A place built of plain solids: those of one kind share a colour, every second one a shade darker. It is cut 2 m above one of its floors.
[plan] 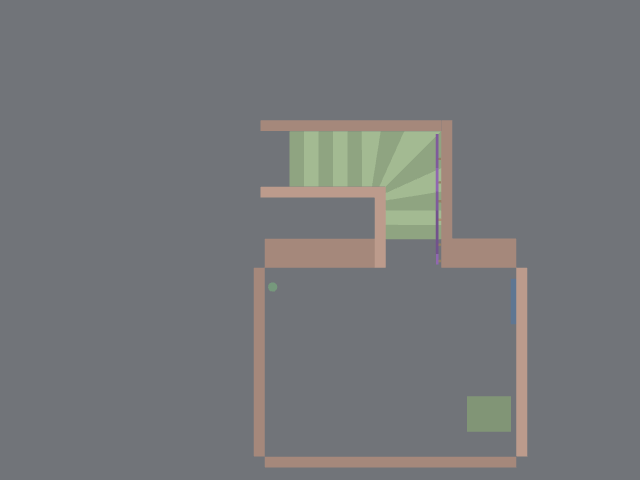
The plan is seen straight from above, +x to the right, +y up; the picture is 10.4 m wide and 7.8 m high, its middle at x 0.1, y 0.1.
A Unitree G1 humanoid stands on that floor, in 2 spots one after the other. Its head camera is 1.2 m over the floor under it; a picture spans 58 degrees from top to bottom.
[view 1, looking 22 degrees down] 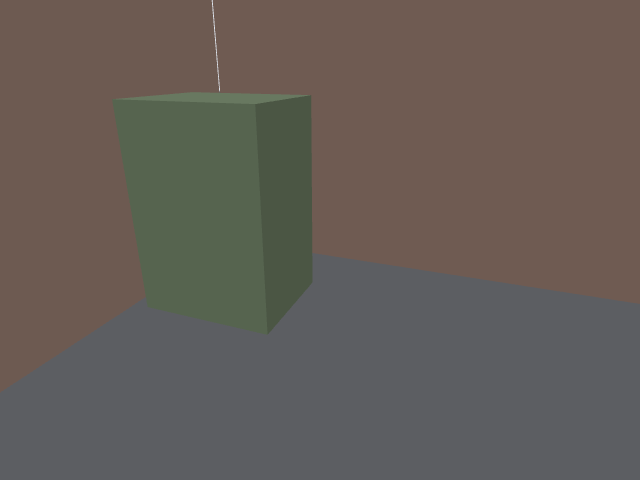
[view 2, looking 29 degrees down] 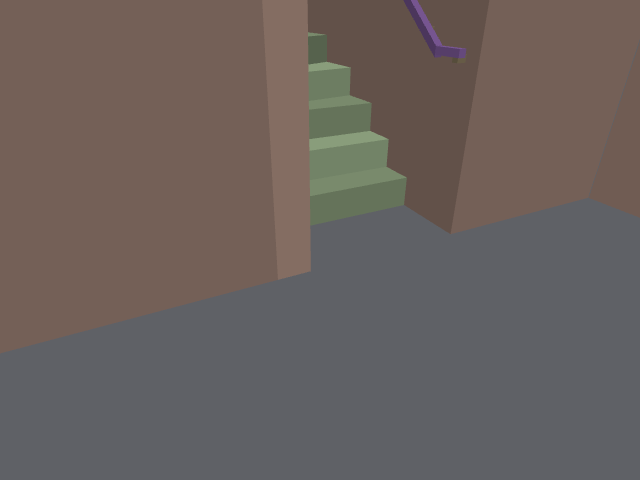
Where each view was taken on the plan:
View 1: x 1.62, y -0.89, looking -69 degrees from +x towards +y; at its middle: wall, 2.92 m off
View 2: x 0.40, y -2.02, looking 64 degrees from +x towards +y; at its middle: ground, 2.48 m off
